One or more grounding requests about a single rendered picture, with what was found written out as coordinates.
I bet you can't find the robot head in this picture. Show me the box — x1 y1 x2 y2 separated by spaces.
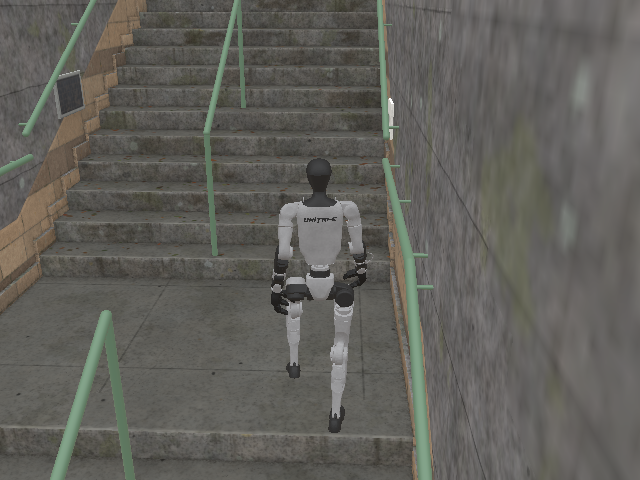
302 158 337 207

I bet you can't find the left robot hand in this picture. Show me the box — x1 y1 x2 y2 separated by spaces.
271 290 295 315

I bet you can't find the right robot shin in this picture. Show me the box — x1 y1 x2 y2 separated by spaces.
331 347 348 419

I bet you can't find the robot left forearm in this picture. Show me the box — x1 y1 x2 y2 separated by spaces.
271 245 289 293

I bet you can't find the right robot upper arm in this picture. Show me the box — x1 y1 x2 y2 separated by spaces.
340 201 364 254

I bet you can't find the left robot upper arm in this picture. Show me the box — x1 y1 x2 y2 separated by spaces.
278 202 299 260

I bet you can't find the right robot hand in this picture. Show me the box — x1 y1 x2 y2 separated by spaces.
343 268 367 288

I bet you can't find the robot right forearm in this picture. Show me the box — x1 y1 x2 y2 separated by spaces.
353 240 367 274

